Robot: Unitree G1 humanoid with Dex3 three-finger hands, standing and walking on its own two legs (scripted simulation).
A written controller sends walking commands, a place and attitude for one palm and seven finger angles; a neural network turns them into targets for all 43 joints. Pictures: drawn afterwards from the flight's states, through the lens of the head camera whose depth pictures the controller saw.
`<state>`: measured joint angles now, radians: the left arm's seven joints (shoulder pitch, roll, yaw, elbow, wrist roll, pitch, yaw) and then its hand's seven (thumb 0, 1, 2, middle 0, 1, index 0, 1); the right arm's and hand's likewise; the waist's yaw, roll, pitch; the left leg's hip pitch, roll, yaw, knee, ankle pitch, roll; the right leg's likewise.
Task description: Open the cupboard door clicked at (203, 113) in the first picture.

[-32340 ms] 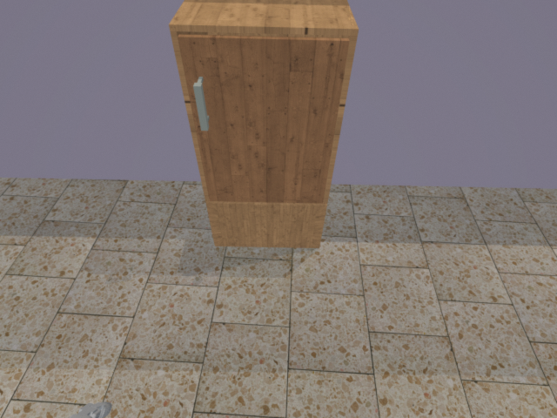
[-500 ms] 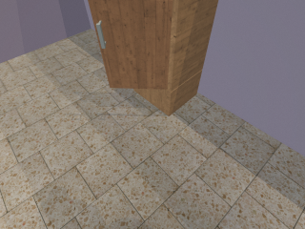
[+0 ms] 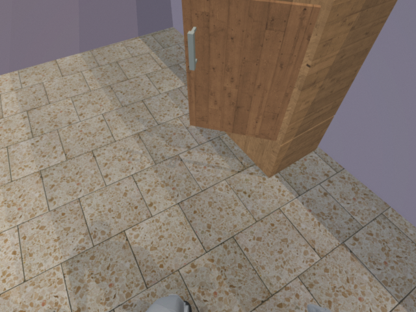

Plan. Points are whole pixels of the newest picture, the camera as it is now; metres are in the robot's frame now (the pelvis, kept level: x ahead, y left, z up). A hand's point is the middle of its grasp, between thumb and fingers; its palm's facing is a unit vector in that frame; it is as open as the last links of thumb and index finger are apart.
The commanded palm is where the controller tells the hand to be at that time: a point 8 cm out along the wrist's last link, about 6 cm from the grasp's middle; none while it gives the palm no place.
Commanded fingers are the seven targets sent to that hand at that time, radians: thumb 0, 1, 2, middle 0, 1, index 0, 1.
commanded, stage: take the last steps up to it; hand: left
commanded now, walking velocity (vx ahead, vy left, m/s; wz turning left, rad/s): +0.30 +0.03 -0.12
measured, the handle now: (193, 48) +0.94 +0.16 +0.00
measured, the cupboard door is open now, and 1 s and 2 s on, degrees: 43 43 43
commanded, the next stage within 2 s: come to a stop and stand still in 0.74 s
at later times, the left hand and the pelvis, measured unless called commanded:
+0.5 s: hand (154, 250) +0.25 +0.16 -0.13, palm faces -0.04 -0.97 -0.24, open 7.3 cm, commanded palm none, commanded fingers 0.00 0.90 0.90 -0.20 -0.30 -0.20 -0.30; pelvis +0.16 -0.02 +0.02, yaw -4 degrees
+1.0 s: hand (149, 244) +0.28 +0.19 -0.17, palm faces +0.02 -0.99 -0.14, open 7.3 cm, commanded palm none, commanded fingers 0.00 0.90 0.90 -0.20 -0.30 -0.20 -0.30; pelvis +0.32 +0.03 +0.01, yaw -4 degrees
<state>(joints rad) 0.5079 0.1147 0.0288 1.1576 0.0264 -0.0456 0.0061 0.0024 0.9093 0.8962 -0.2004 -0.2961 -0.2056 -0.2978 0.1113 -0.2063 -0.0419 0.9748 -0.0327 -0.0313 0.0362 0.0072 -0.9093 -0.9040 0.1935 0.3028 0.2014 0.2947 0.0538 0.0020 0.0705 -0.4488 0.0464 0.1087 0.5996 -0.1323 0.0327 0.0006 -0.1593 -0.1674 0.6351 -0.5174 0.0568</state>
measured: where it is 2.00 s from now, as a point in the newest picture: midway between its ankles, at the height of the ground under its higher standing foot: (221, 290)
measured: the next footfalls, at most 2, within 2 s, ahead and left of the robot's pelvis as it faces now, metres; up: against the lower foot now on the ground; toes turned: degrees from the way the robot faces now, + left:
right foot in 0.40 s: +0.21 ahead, -0.10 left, +0.00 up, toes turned -11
left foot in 0.88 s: +0.37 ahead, +0.09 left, +0.00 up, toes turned -2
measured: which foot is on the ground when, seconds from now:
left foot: down 0.00-0.40, up 0.42-0.86, down 0.88-1.00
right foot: up 0.00-0.38, down 0.40-0.88, up 0.90-1.00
